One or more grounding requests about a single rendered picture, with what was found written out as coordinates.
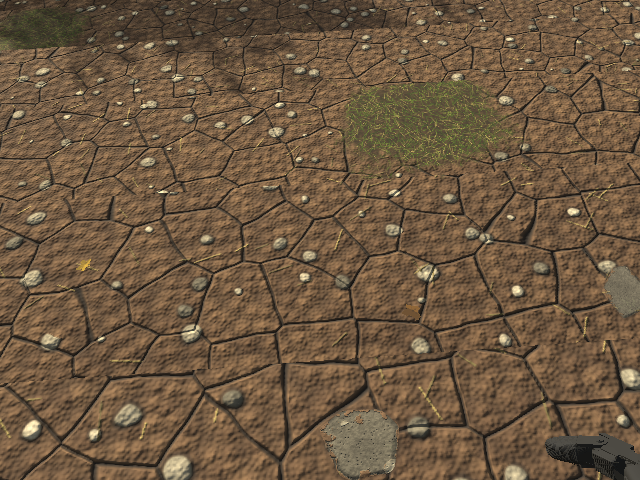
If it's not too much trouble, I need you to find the robot right hand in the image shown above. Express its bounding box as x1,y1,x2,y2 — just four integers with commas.
545,433,640,480

